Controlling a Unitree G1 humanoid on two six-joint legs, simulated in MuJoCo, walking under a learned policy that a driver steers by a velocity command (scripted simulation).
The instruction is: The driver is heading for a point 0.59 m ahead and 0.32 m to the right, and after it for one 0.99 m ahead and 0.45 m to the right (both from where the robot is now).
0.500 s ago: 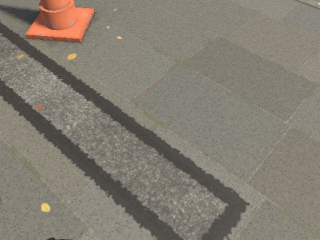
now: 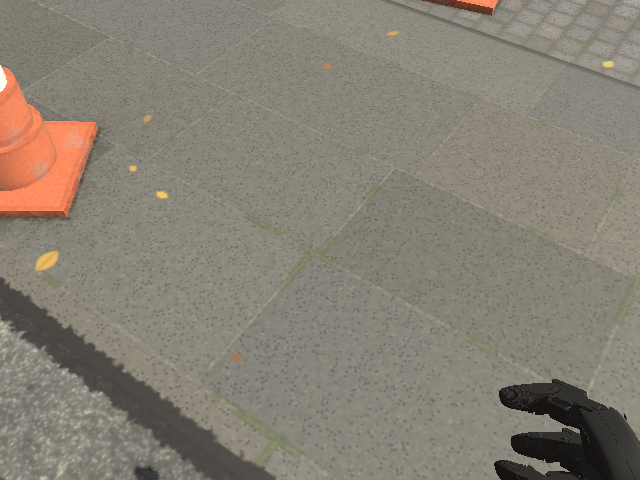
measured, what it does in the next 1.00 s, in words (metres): walks ahead, turning right: left foot, then right foot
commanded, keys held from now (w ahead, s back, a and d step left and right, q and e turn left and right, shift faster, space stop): w+e+shift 0.10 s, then e+shift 0.84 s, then shift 0.06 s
